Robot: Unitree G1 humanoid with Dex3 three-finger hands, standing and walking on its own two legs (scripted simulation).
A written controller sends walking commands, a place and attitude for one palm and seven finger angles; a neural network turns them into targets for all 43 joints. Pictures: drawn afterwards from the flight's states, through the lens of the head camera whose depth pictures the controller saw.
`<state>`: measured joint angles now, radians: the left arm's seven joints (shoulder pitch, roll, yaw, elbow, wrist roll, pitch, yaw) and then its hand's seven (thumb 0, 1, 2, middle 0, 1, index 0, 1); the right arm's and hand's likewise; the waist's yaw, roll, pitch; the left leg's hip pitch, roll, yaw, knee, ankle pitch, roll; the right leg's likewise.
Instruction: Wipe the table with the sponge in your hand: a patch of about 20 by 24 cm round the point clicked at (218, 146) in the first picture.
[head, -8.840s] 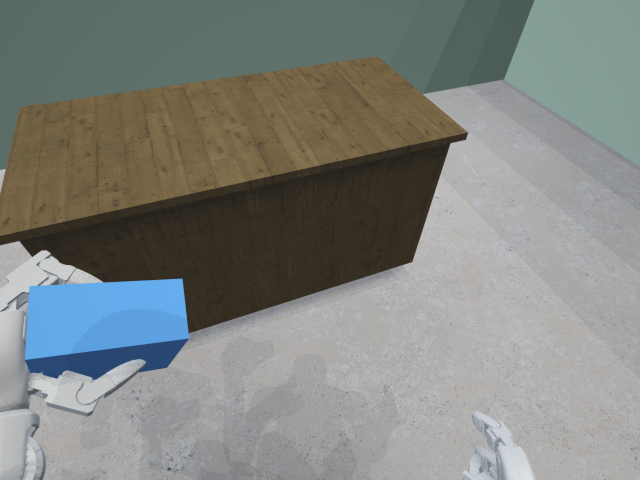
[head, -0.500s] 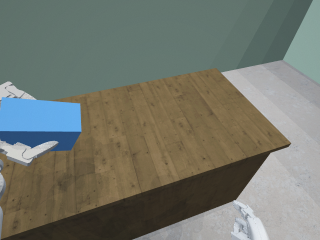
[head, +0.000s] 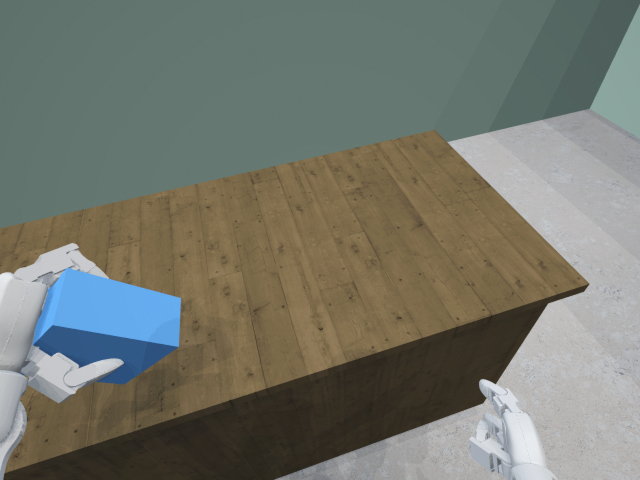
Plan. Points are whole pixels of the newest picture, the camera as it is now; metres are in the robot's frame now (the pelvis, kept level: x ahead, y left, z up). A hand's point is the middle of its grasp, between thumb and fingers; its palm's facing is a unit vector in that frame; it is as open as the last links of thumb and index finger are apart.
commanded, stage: turn the palm down, sponge in hand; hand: left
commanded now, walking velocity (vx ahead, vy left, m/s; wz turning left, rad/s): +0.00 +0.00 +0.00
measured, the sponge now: (117, 336) +0.22 +0.25 +0.12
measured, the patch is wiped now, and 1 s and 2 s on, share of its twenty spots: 0.00 0.00 0.00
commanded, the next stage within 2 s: move the sponge above the wiping area in 1.56 s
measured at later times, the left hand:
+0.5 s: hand (89, 318) +0.23 +0.29 +0.13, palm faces +0.22 -0.37 -0.90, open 9.9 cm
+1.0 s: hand (82, 313) +0.24 +0.31 +0.11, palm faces +0.08 -0.16 -0.98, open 9.9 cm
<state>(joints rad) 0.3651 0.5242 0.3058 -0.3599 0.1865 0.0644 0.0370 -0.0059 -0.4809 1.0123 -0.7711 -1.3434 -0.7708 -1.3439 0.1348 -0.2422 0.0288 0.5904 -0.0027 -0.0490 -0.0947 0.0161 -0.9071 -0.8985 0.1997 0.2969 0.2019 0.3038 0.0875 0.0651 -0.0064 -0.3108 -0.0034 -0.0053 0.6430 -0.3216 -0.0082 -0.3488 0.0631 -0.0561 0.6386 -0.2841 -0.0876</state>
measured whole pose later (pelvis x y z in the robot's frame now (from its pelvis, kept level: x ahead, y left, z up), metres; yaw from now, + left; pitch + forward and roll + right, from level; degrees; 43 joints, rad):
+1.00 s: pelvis +0.02 +0.03 +0.02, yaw -1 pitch -2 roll +0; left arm 0.18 0.49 -0.01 -0.21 0.80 0.36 0.04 0.00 -0.48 1.02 -0.77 -1.34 -0.77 -1.34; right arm 0.02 -0.26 0.05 0.65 0.03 0.05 -0.09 0.02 -0.91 -0.90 0.20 0.30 0.20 0.30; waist 0.13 0.10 0.01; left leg -0.14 -0.03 0.03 0.42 -0.24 0.03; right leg -0.19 0.04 -0.01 0.43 -0.20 -0.05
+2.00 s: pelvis +0.03 +0.04 +0.02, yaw -1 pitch -2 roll +0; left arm 0.13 0.46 -0.09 -0.13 0.92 0.38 0.04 0.00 -0.48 1.02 -0.77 -1.34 -0.77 -1.34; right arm 0.00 -0.26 0.04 0.69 0.03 0.06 -0.04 0.02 -0.91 -0.90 0.20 0.30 0.20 0.31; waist 0.14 0.10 0.01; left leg -0.09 -0.04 0.03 0.36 -0.22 0.04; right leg -0.15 0.04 0.00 0.38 -0.19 -0.04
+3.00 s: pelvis +0.03 +0.04 +0.02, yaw -2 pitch -1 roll +0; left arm 0.14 0.42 -0.09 0.01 0.93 0.33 0.11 0.00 -0.48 1.02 -0.77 -1.34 -0.77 -1.34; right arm 0.03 -0.26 0.01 0.72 0.03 0.04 -0.04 0.02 -0.91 -0.90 0.20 0.30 0.20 0.30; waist 0.13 0.09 -0.02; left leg -0.13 -0.04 0.03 0.39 -0.24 0.04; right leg -0.18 0.04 0.00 0.40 -0.20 -0.04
